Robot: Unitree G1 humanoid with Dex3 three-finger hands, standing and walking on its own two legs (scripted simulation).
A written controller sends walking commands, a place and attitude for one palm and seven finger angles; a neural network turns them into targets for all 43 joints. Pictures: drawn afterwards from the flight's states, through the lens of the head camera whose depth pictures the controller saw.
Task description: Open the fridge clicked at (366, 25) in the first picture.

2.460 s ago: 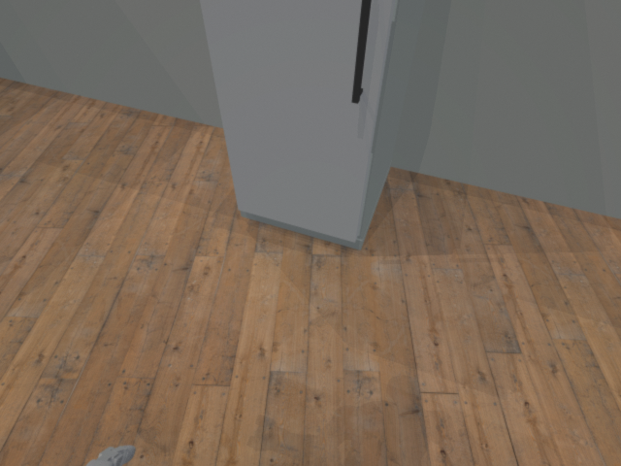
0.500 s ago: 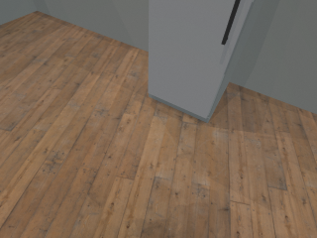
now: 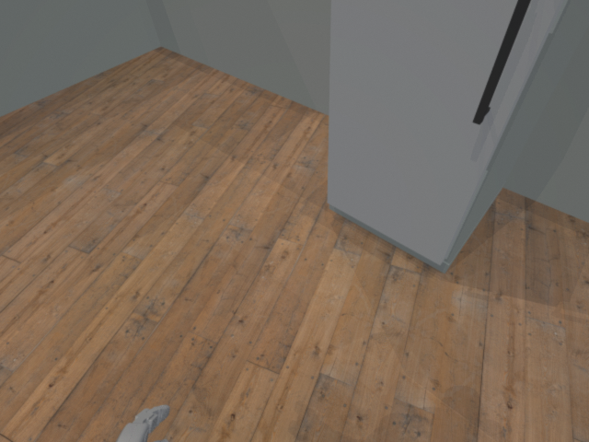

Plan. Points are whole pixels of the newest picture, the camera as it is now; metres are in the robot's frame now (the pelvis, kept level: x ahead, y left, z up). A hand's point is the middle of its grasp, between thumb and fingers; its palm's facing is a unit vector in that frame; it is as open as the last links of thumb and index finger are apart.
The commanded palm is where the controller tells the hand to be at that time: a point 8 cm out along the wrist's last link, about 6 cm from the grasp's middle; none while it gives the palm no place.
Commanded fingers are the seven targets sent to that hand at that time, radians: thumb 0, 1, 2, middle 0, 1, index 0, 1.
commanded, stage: walk to a spot facing it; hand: right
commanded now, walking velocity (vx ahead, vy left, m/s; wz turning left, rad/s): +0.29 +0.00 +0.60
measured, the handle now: (508, 47) +0.80 -0.46 +0.13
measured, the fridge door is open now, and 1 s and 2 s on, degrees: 0 0 0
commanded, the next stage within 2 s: none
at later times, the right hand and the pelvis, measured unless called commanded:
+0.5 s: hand (386, 336) +0.33 -0.16 -0.17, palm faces -0.34 +0.93 -0.13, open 7.4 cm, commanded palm none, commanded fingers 0.00 -0.90 -0.90 0.20 0.30 0.20 0.30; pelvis +0.16 -0.03 +0.00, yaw +19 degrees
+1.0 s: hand (395, 276) +0.45 -0.20 -0.17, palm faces -0.46 +0.86 -0.23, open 7.4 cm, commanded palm none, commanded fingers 0.00 -0.90 -0.90 0.20 0.30 0.20 0.30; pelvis +0.28 -0.06 +0.00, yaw +35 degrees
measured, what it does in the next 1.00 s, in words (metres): walks ahead, turning left: left foot, then right foot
